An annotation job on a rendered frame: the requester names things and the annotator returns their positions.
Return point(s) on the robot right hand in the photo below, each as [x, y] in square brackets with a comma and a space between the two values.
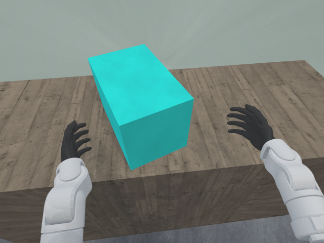
[257, 129]

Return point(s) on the robot left forearm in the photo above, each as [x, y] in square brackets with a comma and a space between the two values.
[64, 209]

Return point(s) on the pedestal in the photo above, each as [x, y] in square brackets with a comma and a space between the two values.
[217, 178]

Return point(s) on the robot left hand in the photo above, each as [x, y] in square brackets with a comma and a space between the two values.
[69, 145]

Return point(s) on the carton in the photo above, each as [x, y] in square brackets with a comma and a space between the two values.
[149, 110]

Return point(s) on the robot right forearm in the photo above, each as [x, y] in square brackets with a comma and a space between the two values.
[298, 188]

